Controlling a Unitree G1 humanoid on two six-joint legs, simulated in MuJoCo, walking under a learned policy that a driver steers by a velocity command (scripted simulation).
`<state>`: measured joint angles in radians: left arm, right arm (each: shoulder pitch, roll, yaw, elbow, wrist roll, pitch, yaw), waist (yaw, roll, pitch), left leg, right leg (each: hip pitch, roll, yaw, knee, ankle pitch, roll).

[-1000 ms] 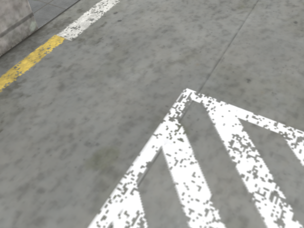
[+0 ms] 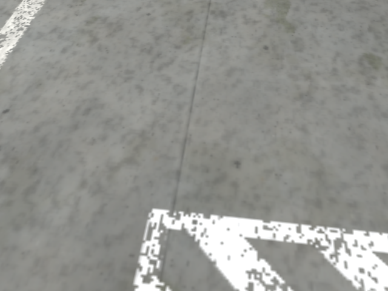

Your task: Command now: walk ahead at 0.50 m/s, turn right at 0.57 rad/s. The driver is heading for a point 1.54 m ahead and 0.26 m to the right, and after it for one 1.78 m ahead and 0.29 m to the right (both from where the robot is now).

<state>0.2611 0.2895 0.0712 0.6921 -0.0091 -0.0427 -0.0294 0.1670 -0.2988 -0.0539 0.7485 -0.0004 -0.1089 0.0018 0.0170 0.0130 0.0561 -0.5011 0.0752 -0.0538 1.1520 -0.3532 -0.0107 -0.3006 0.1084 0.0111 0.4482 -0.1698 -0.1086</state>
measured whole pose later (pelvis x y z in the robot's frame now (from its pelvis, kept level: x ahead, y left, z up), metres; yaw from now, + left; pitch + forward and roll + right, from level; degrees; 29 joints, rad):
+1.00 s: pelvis +0.51 -0.11 +0.00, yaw -27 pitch +1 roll +0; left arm 0.27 0.27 0.05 0.69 0.00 -0.06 -0.03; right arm 0.21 -0.32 -0.05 0.83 0.02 -0.08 0.02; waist 0.01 0.03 0.04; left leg -0.53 0.11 -0.01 1.12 -0.33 0.00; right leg -0.26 0.06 -0.03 0.41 -0.17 -0.07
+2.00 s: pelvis +1.02 -0.35 +0.00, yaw -20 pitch +1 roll +0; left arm 0.16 0.25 0.05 0.77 0.01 -0.09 -0.02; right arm 0.32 -0.31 -0.06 0.89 0.03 -0.05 0.00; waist -0.01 0.04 0.03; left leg -0.42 0.04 -0.05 1.15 -0.38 0.02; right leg -0.32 0.00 -0.08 0.47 -0.17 -0.03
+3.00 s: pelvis +1.58 -0.42 +0.00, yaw +15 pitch +1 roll -1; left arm 0.13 0.27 0.06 0.77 0.01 -0.11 -0.02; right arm 0.34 -0.30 -0.07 0.73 0.03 -0.02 -0.02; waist -0.02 0.04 0.02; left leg -0.39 -0.03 -0.10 1.19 -0.41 0.02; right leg -0.35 0.03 -0.03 0.49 -0.17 -0.02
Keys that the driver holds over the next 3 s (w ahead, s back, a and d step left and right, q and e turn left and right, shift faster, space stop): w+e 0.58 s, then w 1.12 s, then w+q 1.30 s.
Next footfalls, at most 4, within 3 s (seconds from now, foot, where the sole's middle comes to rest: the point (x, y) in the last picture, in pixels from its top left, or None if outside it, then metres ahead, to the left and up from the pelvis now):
0.30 left None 0.36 0.14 -0.77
0.82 right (272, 267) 0.53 -0.21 -0.77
1.32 left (241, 173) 0.91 -0.13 -0.77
1.86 right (321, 144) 1.06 -0.48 -0.77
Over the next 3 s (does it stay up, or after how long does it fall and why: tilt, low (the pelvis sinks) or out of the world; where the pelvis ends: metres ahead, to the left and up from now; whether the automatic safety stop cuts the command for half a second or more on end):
stays up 1.58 -0.42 0.00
